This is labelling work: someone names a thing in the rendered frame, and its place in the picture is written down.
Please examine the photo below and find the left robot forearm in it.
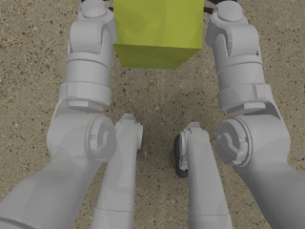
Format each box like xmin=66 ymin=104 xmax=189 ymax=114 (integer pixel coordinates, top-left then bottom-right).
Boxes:
xmin=47 ymin=0 xmax=118 ymax=148

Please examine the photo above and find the carton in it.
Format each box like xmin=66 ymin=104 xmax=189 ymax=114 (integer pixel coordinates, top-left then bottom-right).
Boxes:
xmin=113 ymin=0 xmax=204 ymax=70

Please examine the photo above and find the right robot forearm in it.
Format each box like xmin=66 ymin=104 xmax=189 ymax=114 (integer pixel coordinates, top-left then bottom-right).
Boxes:
xmin=205 ymin=0 xmax=291 ymax=142

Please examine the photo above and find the right robot hand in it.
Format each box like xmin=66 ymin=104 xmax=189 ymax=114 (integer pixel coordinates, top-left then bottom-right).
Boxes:
xmin=203 ymin=0 xmax=237 ymax=15

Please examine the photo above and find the robot right upper arm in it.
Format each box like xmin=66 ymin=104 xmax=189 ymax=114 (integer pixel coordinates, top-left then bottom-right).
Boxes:
xmin=214 ymin=114 xmax=305 ymax=229

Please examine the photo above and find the right robot foot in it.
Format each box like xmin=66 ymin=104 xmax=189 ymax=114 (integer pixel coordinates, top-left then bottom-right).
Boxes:
xmin=173 ymin=135 xmax=189 ymax=178

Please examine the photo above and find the robot right shin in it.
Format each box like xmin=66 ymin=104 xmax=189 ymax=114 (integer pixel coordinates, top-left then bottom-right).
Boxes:
xmin=179 ymin=122 xmax=210 ymax=170

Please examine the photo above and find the robot left upper arm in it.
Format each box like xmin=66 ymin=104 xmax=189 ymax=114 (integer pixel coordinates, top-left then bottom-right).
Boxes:
xmin=0 ymin=113 xmax=118 ymax=229

